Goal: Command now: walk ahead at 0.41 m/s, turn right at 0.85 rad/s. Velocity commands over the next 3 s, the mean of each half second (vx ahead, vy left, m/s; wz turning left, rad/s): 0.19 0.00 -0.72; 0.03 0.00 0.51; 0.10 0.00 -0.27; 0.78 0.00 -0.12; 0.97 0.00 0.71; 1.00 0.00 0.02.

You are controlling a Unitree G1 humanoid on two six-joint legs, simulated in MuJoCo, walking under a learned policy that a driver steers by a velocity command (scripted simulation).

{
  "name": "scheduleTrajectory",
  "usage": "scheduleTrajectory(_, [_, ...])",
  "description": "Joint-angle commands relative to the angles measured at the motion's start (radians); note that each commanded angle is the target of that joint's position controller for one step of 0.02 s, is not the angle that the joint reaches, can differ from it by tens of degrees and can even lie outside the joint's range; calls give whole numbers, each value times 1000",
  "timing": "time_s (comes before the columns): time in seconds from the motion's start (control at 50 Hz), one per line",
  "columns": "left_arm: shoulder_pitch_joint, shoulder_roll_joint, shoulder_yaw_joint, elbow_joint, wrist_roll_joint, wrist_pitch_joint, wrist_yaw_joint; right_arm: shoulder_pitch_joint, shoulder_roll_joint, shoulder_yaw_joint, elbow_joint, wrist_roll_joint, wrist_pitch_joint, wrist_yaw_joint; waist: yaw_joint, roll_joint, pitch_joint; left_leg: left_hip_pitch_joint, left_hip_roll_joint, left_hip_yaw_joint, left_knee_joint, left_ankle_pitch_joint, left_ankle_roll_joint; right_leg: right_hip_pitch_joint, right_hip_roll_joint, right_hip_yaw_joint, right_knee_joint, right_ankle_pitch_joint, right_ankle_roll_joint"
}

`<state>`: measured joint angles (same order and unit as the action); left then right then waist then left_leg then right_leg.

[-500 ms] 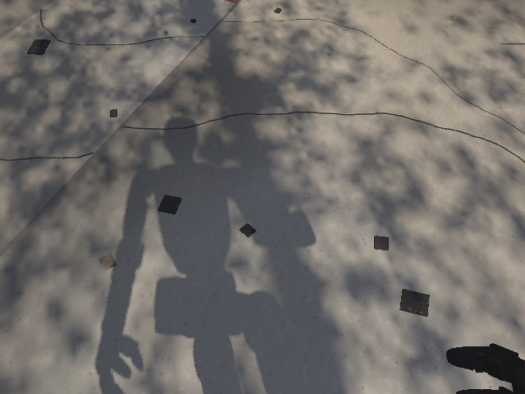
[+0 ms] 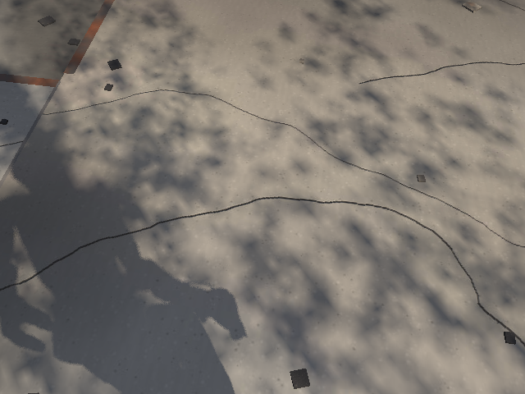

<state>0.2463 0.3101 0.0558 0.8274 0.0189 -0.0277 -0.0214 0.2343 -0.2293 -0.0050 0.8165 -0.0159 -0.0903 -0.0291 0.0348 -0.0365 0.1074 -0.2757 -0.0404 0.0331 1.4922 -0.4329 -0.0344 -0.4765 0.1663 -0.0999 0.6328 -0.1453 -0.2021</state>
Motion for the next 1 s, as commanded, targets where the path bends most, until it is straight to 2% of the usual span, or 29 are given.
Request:
scheduleTrajectory(0.02, [67, 136, 45, -62, -18, 14, 25, 33, -145, -16, -128, -38, -8, 3, -58, 182, -147, -438, 65, -123, 46, 4, -8, 396, -370, 620, -326, 483, -212])
scheduleTrajectory(0.06, [72, 127, 37, -63, -22, 0, 22, 18, -148, -16, -146, -48, 49, -2, -85, 193, -93, -299, 112, -102, -171, 15, -44, 171, -302, 494, -336, 665, -157])
scheduleTrajectory(0.1, [85, 167, 50, -63, -9, -13, 18, -20, -114, -4, -176, -38, 71, -4, -80, 148, -146, -221, 104, -72, -325, 79, -57, 122, -222, 422, -293, 809, -113])
scheduleTrajectory(0.14, [101, 167, 57, -70, -13, -3, 25, -53, -112, -1, -200, -22, 78, -6, -57, 76, -212, -242, 93, -76, -424, 188, -53, 195, -180, 401, -229, 858, -51])
scheduleTrajectory(0.2, [124, 160, 64, -88, -28, 33, 40, -147, -119, 4, -237, -18, 86, -5, -1, -2, -241, -292, 67, -97, -540, 291, -40, 289, -140, 445, -180, 709, 39])
scheduleTrajectory(0.26, [140, 170, 75, -108, -18, 57, 46, -227, -134, 9, -263, -12, 79, -5, 40, -40, -206, -348, 34, -138, -640, 263, -32, 366, -152, 554, -158, 573, 47])
scheduleTrajectory(0.32, [122, 154, 72, -124, 4, 59, 45, -203, -158, 6, -246, -8, 55, -6, 45, -64, -180, -300, 22, -150, -772, 224, -4, 408, -180, 588, -106, 571, 45])
scheduleTrajectory(0.36, [72, 145, 66, -140, 7, 56, 43, -118, -170, 1, -217, -6, 40, -8, 4, -86, -169, -132, 12, -150, -931, 243, 29, 345, -167, 606, -67, 499, 80])
scheduleTrajectory(0.38, [39, 139, 60, -147, -5, 51, 43, -57, -168, -1, -198, -9, 30, -11, -41, -77, -159, 5, 21, -144, -1065, 371, 52, 279, -138, 592, -20, 426, 113])
scheduleTrajectory(0.4, [76, 99, 46, -158, -19, 44, 41, -28, -211, -11, -194, -18, 23, -19, -31, 50, -204, 166, 173, -273, -1096, 571, 100, 200, -80, 515, 136, 156, 156])
scheduleTrajectory(0.42, [204, 63, 41, -167, -23, 48, 49, -36, -298, -28, -218, -14, 43, -20, 31, 296, -282, 296, 452, -580, -1091, 1000, 258, 67, 95, 316, 368, -514, 203])
scheduleTrajectory(0.44, [228, 135, 47, -137, 17, 56, 52, 21, -256, -33, -196, 8, 63, -13, 11, 268, -327, 267, 487, -735, -1110, 1039, 354, 18, 57, 249, 504, -580, 213])
scheduleTrajectory(0.46, [171, 143, 46, -112, 20, 64, 48, 6, -180, -13, -197, 14, 68, -7, 3, 146, -272, 198, 409, -640, -1111, 929, 328, 39, 24, 302, 540, -481, 217])
scheduleTrajectory(0.48, [107, 127, 38, -105, 10, 73, 42, -31, -124, 2, -189, 7, 71, -1, -1, 91, -233, 126, 316, -504, -1117, 782, 267, 82, 6, 319, 490, -411, 225])
scheduleTrajectory(0.5, [78, 95, 24, -108, 1, 84, 34, -63, -109, 11, -180, -3, 72, 4, 9, 129, -212, 87, 244, -427, -1144, 643, 214, 118, -16, 307, 409, -386, 234])
scheduleTrajectory(0.52, [79, 87, 15, -112, 4, 93, 26, -87, -142, 0, -169, -8, 79, 7, 28, 200, -180, 56, 177, -383, -1161, 562, 184, 136, -40, 221, 341, -369, 244])
scheduleTrajectory(0.54, [70, 93, 11, -112, 2, 97, 28, -75, -186, -21, -159, -10, 89, 13, 23, 234, -157, 50, 133, -377, -1166, 539, 169, 135, -37, 157, 283, -374, 246])
scheduleTrajectory(0.56, [46, 98, 9, -118, -2, 99, 33, -33, -221, -40, -150, -7, 98, 19, 2, 237, -153, 76, 127, -410, -1171, 522, 174, 120, -26, 136, 250, -392, 246])
scheduleTrajectory(0.6, [0, 94, 0, -131, -5, 100, 41, 28, -247, -65, -139, 2, 109, 26, -22, 217, -156, 127, 151, -495, -1190, 437, 194, 85, -29, 157, 203, -396, 236])
scheduleTrajectory(0.72, [-25, 77, -17, -142, -18, 68, 58, 20, -239, -108, -142, 1, 130, 42, -23, 218, -187, 60, 122, -587, -1259, 208, 173, 205, -26, 180, 16, -309, 184])
scheduleTrajectory(0.76, [39, 71, -18, -125, -19, 58, 71, -21, -233, -118, -150, 4, 140, 48, 8, 227, -176, -41, 82, -581, -1278, 111, 121, 343, -13, 164, -160, -244, 156])
scheduleTrajectory(0.78, [95, 83, -13, -113, -10, 52, 81, -52, -224, -119, -159, 10, 141, 48, 38, 229, -165, -130, 32, -546, -1277, 37, 61, 459, -31, 162, -305, -179, 139])
scheduleTrajectory(0.8, [111, 159, 7, -114, 1, 44, 94, -32, -185, -113, -166, 20, 138, 44, 25, 122, -166, -251, -50, -456, -1160, -79, -11, 566, -187, 300, -434, -266, 102])
scheduleTrajectory(0.82, [-18, 253, 27, -161, 4, 46, 98, 7, -128, -108, -179, 34, 136, 39, -12, -195, -163, -333, -192, -210, -775, -119, -20, 466, -499, 645, -504, -402, -5])
scheduleTrajectory(0.84, [-149, 184, 8, -187, 23, 49, 92, 16, -227, -128, -145, -8, 133, 31, -55, -61, -67, -353, -78, -155, -564, -71, -20, 285, -550, 559, -503, -227, -45])
scheduleTrajectory(0.86, [-164, 100, -14, -201, 21, 43, 89, 27, -237, -137, -133, -11, 137, 37, -79, -19, -78, -261, -52, -138, -448, -32, -11, 221, -494, 461, -448, -56, -41])
scheduleTrajectory(0.88, [-190, 60, -26, -200, 18, 37, 86, 66, -216, -132, -119, -16, 145, 44, -111, -10, -77, -254, -44, -132, -356, 14, -4, 224, -423, 344, -405, 88, -9])
scheduleTrajectory(0.92, [-164, 59, -28, -207, 17, 29, 83, 98, -191, -120, -107, -13, 163, 60, -96, -72, -97, -288, -31, -91, -265, 40, -9, 289, -362, 222, -345, 290, 7])
scheduleTrajectory(1.0, [33, 108, -5, -144, 11, 27, 70, -40, -153, -91, -163, 1, 166, 74, 6, -103, -107, -337, -21, -77, -469, -1, -25, 489, -389, 218, -265, 516, -20])
